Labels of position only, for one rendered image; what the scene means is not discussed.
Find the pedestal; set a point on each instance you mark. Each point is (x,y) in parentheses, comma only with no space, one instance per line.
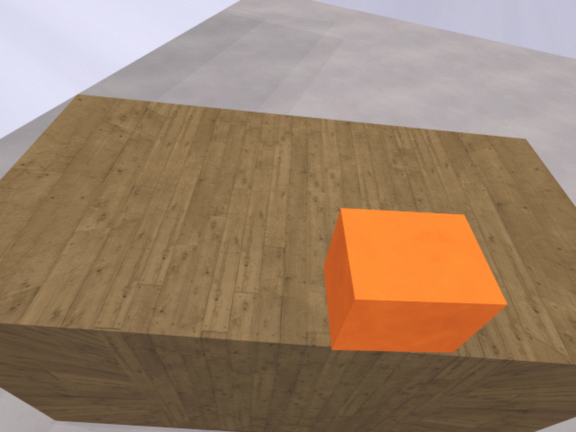
(162,265)

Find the carton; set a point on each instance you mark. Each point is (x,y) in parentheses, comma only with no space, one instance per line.
(406,281)

